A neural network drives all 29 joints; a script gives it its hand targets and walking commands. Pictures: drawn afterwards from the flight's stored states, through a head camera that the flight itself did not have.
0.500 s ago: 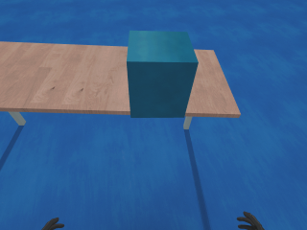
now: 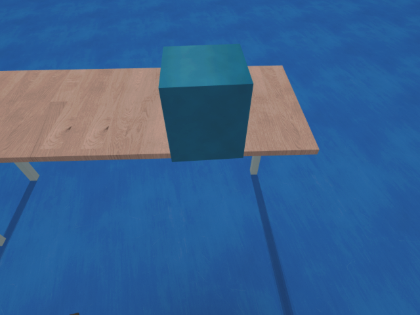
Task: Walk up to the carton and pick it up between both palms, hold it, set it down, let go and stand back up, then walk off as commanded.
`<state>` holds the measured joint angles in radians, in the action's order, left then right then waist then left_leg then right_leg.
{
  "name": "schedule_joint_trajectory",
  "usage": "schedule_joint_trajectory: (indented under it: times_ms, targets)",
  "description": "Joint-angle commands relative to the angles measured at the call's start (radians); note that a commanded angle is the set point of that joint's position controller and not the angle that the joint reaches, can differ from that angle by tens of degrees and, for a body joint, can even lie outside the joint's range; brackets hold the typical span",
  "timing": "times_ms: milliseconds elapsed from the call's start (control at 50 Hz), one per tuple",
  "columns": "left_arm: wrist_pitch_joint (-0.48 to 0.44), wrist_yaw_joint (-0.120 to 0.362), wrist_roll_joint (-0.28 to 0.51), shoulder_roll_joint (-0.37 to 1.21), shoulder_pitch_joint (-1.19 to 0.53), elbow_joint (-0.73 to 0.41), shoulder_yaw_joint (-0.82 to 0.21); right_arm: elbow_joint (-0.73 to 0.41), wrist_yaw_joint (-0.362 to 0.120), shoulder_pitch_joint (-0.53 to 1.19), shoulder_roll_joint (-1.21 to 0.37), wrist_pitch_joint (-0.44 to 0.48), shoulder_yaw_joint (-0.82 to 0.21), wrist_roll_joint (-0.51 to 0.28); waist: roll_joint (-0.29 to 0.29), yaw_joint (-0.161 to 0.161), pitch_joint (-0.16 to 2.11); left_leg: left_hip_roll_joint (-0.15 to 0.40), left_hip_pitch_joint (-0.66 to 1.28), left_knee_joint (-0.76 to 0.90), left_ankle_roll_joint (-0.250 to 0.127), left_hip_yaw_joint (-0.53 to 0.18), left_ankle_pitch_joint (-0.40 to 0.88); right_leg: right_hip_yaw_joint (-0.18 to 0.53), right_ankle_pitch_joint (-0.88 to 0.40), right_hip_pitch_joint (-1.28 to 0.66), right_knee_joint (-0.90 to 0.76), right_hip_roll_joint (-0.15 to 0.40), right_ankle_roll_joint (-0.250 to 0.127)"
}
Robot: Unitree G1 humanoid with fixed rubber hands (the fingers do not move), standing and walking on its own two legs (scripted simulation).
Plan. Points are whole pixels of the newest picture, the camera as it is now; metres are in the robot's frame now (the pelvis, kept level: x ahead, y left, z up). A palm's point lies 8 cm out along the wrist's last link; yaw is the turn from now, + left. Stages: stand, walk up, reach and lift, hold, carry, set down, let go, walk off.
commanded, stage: stand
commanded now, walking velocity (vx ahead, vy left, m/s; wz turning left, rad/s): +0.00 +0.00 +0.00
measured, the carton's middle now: (204, 104) +0.63 +0.02 +0.04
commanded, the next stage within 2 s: none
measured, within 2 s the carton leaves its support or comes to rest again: neither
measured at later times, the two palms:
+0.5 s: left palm out of the picture +0.09 +0.30 -0.12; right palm out of the picture +0.07 -0.29 -0.12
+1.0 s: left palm out of the picture +0.10 +0.30 -0.11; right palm out of the picture +0.10 -0.29 -0.12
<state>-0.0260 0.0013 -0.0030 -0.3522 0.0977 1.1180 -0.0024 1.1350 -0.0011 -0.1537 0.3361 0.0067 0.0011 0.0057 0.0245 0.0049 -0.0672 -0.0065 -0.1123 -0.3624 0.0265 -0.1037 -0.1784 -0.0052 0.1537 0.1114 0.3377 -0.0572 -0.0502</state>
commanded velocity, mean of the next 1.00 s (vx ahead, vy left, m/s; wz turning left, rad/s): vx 0.00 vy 0.00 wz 0.00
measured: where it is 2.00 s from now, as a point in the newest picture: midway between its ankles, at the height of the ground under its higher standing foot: outside the picture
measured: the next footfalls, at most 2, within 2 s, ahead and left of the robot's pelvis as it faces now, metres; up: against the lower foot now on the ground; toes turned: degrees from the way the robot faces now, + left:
none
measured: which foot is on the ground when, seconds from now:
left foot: down 0.00-1.00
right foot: down 0.00-1.00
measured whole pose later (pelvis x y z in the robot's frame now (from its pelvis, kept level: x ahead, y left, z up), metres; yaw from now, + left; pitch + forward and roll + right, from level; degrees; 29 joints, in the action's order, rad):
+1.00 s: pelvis +0.03 +0.00 +0.00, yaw -1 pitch -3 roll +0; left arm -0.02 -0.01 0.00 -0.35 0.10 1.14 0.00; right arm 1.12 0.01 -0.10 0.33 0.01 -0.02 0.01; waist 0.02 -0.01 -0.06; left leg 0.00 -0.07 -0.32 0.02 -0.08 -0.21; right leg 0.02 0.18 0.08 0.31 -0.06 -0.05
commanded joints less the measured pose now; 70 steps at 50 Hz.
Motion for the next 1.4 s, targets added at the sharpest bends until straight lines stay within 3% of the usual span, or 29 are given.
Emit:
schedule_joint_trajectory:
  times_ms: [0,40,120,180,300,340,480,560,580,600,640,680,700,740,760,780,820,860,960,1060,1080,1100,1140,1160,1220,1300,1320,1360,1380]
  targets:
    - [-0.017,-0.005,0.006,-0.224,-0.035,-0.038,0.037,-0.041,0.009,0.049,0.23,0.029,0.031,-0.001,0.023,-0.03,0.068,0.093,-0.031,0.049,-0.039,-0.056,-0.004,0.187,0.099,-0.01,-0.152,0.202,0.023]
    - [-0.013,-0.008,0.016,-0.257,-0.075,-0.033,0.038,-0.025,0.009,0.022,0.162,0.022,0.006,0.008,-0.051,-0.014,0.013,0.118,-0.053,0.09,-0.036,-0.075,0.035,0.166,0.1,0.023,-0.11,0.175,0.008]
    - [-0.011,0.001,-0.005,-0.21,-0.057,-0.031,0.025,-0.051,0.006,0.05,0.226,0.021,0.015,0.004,0.029,-0.013,0.054,0.086,-0.066,0.076,-0.034,-0.043,-0.022,0.159,0.131,-0.003,-0.115,0.167,0.017]
    - [-0.008,-0.003,-0.005,-0.227,-0.076,-0.015,0.032,-0.027,0.019,0.044,0.24,0.018,0.016,0.004,-0.035,-0.019,0.044,0.1,-0.048,0.09,-0.034,-0.059,0.042,0.138,0.056,-0.015,-0.093,0.151,0.02]
    - [-0.009,-0.01,0.001,-0.21,-0.073,-0.022,0.025,-0.021,0.015,0.028,0.224,0.011,0.011,0.003,0.017,-0.009,0.05,0.105,-0.025,0.075,-0.046,-0.045,-0.005,0.179,0.101,0.023,-0.104,0.163,0.017]
    - [-0.008,-0.012,-0.001,-0.27,-0.096,-0.023,0.044,-0.054,0.012,0.097,0.244,0.024,0.022,0.002,-0.038,-0.013,0.047,0.104,-0.046,0.081,-0.038,-0.056,0.053,0.149,0.041,0.002,-0.099,0.152,0.018]
    - [-0.012,-0.004,0.006,-0.22,-0.044,-0.02,0.028,-0.044,0.027,0.107,0.262,0.026,0.027,0.005,0.034,-0.027,0.101,0.117,0.025,0.083,-0.037,-0.056,0.137,0.155,-0.121,-0.028,-0.072,0.171,0.015]
    - [-0.013,-0.01,0.002,-0.198,-0.029,-0.02,0.015,-0.039,0.022,0.067,0.218,0.017,0.011,-0.002,-0.033,-0.018,0.059,0.105,-0.009,0.083,-0.041,-0.046,0.155,0.135,-0.209,-0.053,-0.054,0.187,0.025]
    - [-0.008,-0.008,0.0,-0.197,-0.018,-0.03,0.018,-0.044,0.022,0.087,0.228,0.024,0.011,0.009,0.009,-0.037,0.089,0.106,-0.004,0.068,-0.046,-0.03,0.127,0.148,-0.203,-0.076,-0.074,0.182,0.018]
    - [-0.006,-0.012,0.005,-0.193,-0.037,-0.014,0.016,-0.052,0.023,0.072,0.229,0.026,0.017,-0.004,0.011,-0.006,0.118,0.109,0.023,0.084,-0.042,-0.05,0.134,0.144,-0.181,-0.073,-0.061,0.19,0.009]
    - [-0.004,-0.015,0.004,-0.24,-0.048,-0.029,0.038,-0.06,0.019,0.091,0.203,0.028,0.005,0.0,-0.054,-0.015,0.038,0.116,-0.009,0.098,-0.037,-0.058,0.081,0.128,-0.063,-0.019,-0.095,0.15,0.027]
    - [-0.003,-0.01,-0.007,-0.233,-0.04,-0.014,0.036,-0.045,0.014,0.08,0.235,0.022,0.018,0.006,0.03,-0.015,0.057,0.112,-0.005,0.093,-0.034,-0.039,0.073,0.131,-0.018,-0.037,-0.106,0.168,0.023]
    - [-0.006,-0.01,0.007,-0.206,-0.018,-0.022,0.028,-0.035,0.018,0.034,0.202,0.018,0.012,-0.004,0.006,-0.02,0.069,0.106,-0.009,0.094,-0.043,-0.042,0.067,0.16,-0.014,-0.033,-0.099,0.174,0.031]
    - [-0.014,-0.01,0.005,-0.226,-0.061,-0.031,0.03,-0.051,0.025,0.087,0.243,0.016,0.023,0.004,-0.029,-0.023,0.045,0.109,-0.009,0.102,-0.045,-0.058,0.107,0.15,-0.056,-0.035,-0.105,0.163,0.026]
    - [-0.015,-0.01,-0.004,-0.21,-0.06,-0.027,0.026,-0.059,0.024,0.099,0.206,0.014,0.007,-0.002,0.023,-0.019,0.076,0.114,0.029,0.093,-0.046,-0.04,0.141,0.152,-0.12,-0.028,-0.082,0.175,0.023]
    - [-0.015,-0.013,-0.008,-0.207,-0.024,-0.026,0.025,-0.072,0.022,0.09,0.196,0.022,0.012,0.0,-0.044,-0.009,0.06,0.108,0.014,0.09,-0.048,-0.035,0.129,0.127,-0.173,-0.027,-0.078,0.17,0.03]
    - [-0.012,-0.013,0.001,-0.222,-0.052,-0.029,0.035,-0.064,0.022,0.089,0.192,0.02,0.009,0.0,0.002,-0.008,0.079,0.107,0.019,0.07,-0.044,-0.022,0.154,0.146,-0.234,-0.061,-0.072,0.178,0.037]
    - [-0.012,-0.011,-0.005,-0.227,-0.048,-0.027,0.042,-0.077,0.024,0.085,0.198,0.014,0.013,0.0,-0.08,-0.007,0.123,0.122,0.04,0.086,-0.035,-0.046,0.197,0.115,-0.23,-0.083,-0.059,0.165,0.027]
    - [-0.008,-0.018,-0.002,-0.205,-0.053,-0.03,0.041,-0.065,0.028,0.111,0.23,0.019,0.022,0.003,0.013,-0.017,0.081,0.11,0.0,0.07,-0.037,-0.028,0.157,0.145,-0.254,-0.079,-0.08,0.179,0.02]
    - [-0.011,-0.02,0.005,-0.186,-0.016,-0.029,0.034,-0.068,0.031,0.078,0.219,0.012,0.013,0.009,-0.047,-0.011,0.108,0.128,0.04,0.071,-0.039,-0.023,0.256,0.115,-0.348,-0.082,-0.03,0.178,0.029]
    - [-0.007,-0.03,-0.001,-0.198,-0.058,-0.051,0.038,-0.062,0.03,0.064,0.244,0.019,0.026,0.003,0.0,-0.007,0.08,0.109,0.025,0.077,-0.029,-0.014,0.237,0.118,-0.314,-0.073,-0.057,0.166,0.036]
    - [-0.007,-0.022,0.0,-0.236,-0.019,-0.047,0.054,-0.052,0.035,0.09,0.234,0.013,0.03,0.009,-0.054,-0.026,0.103,0.103,0.051,0.057,-0.024,-0.01,0.216,0.114,-0.306,-0.061,-0.057,0.158,0.051]
    - [-0.006,-0.019,0.003,-0.249,-0.043,-0.055,0.059,-0.067,0.024,0.091,0.187,0.006,0.005,0.005,-0.033,-0.02,0.098,0.115,0.042,0.073,-0.03,-0.011,0.219,0.115,-0.254,-0.058,-0.041,0.158,0.03]
    - [-0.009,-0.02,0.002,-0.238,-0.025,-0.042,0.048,-0.053,0.019,0.086,0.186,0.013,0.008,-0.001,0.033,-0.013,0.095,0.118,0.038,0.093,-0.04,-0.001,0.172,0.142,-0.218,-0.05,-0.06,0.17,0.022]
    - [-0.007,-0.014,0.003,-0.207,-0.043,-0.053,0.049,-0.057,0.029,0.065,0.197,0.005,0.012,0.002,-0.051,0.001,0.106,0.12,0.039,0.08,-0.043,-0.012,0.12,0.152,-0.166,-0.059,-0.092,0.168,0.039]
    - [-0.006,-0.022,0.0,-0.202,-0.029,-0.043,0.046,-0.077,0.031,0.089,0.265,0.01,0.025,0.015,0.043,0.001,0.055,0.122,-0.017,0.083,-0.047,-0.022,0.136,0.135,-0.2,-0.055,-0.076,0.168,0.021]
    - [-0.015,-0.018,0.008,-0.232,-0.008,-0.038,0.042,-0.059,0.025,0.09,0.224,0.009,0.014,0.002,-0.053,-0.016,0.101,0.128,0.04,0.081,-0.041,-0.027,0.171,0.133,-0.249,-0.056,-0.062,0.169,0.024]
    - [-0.012,-0.015,0.005,-0.17,-0.032,-0.054,0.033,-0.053,0.027,0.085,0.242,0.014,0.018,0.002,-0.006,-0.023,0.092,0.128,-0.008,0.089,-0.047,-0.024,0.153,0.153,-0.217,-0.076,-0.071,0.185,0.012]
    - [-0.01,-0.021,0.004,-0.239,-0.053,-0.053,0.041,-0.056,0.027,0.074,0.2,0.014,0.003,-0.006,-0.046,-0.002,0.039,0.12,0.009,0.113,-0.045,-0.021,0.132,0.157,-0.215,-0.036,-0.054,0.174,0.006]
